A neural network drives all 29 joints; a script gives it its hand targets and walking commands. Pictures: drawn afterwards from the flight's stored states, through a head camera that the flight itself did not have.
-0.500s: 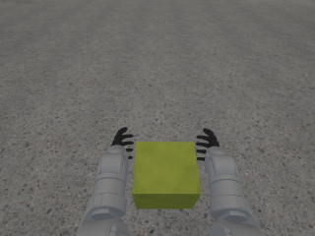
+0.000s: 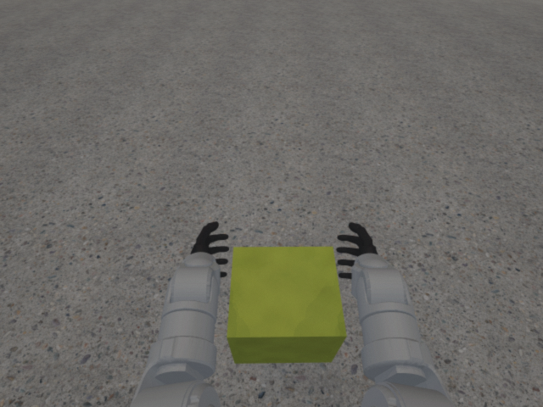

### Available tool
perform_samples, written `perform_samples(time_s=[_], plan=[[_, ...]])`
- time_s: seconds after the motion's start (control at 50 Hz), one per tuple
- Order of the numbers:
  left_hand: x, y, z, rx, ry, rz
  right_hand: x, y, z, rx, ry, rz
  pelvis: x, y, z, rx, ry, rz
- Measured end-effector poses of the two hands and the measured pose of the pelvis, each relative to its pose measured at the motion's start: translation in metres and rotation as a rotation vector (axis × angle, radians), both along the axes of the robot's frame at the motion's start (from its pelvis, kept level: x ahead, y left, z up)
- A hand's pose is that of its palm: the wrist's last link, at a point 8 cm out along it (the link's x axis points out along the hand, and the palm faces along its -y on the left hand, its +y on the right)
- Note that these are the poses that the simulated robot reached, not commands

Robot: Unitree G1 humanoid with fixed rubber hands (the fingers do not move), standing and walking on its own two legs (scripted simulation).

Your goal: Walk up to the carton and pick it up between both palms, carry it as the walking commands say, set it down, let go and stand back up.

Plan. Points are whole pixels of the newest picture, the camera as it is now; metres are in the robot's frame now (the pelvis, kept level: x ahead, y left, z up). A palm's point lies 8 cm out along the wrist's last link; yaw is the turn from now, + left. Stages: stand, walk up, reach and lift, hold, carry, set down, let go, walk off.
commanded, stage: reach and lift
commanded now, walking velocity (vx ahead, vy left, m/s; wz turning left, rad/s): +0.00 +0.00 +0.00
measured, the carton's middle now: (283, 305) +0.30 +0.00 -0.05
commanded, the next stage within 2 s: hold in 0.50 s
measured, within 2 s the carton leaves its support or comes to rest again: neither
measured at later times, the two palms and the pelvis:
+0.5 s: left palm (201, 269) +0.30 +0.13 +0.06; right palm (370, 272) +0.30 -0.13 +0.06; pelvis +0.00 +0.00 +0.00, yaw +0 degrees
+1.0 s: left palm (200, 272) +0.29 +0.13 +0.06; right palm (370, 275) +0.29 -0.13 +0.06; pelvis -0.01 +0.00 +0.00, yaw +0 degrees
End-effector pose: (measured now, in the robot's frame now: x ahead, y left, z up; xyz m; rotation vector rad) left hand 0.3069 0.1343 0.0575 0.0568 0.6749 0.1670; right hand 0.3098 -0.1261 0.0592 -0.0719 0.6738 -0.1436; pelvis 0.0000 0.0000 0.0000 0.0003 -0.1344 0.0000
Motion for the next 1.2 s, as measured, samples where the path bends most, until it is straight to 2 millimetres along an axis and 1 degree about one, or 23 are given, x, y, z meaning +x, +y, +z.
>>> perform_samples(time_s=[0.24,0.64,0.8,1.02,1.12,1.2], plan=[[-0.003,-0.001,0.001,-0.001,0.0,-0.014,-0.004,-0.002,0.001,0.002,-0.001,0.002,-0.001,0.001,0.0,0.001,-0.006,-0.001],[-0.015,-0.001,0.001,0.002,0.002,-0.037,-0.018,-0.004,0.001,0.007,-0.001,0.011,-0.007,0.001,0.0,0.0,-0.025,-0.002],[-0.017,-0.001,0.001,-0.001,0.003,-0.036,-0.019,-0.004,0.001,0.009,0.0,0.008,-0.009,0.002,-0.001,0.0,-0.028,-0.002],[-0.015,0.0,0.0,-0.001,0.002,-0.033,-0.018,-0.003,0.0,0.01,-0.001,0.008,-0.008,0.002,-0.001,0.0,-0.024,-0.002],[-0.009,-0.001,-0.003,0.012,-0.003,-0.02,-0.01,-0.003,0.0,0.004,-0.008,0.012,-0.005,-0.001,-0.006,0.003,0.085,-0.013],[-0.001,-0.009,0.001,0.0,-0.039,0.001,0.0,-0.008,0.005,0.0,-0.044,-0.011,-0.004,-0.007,-0.01,0.004,0.143,-0.018]])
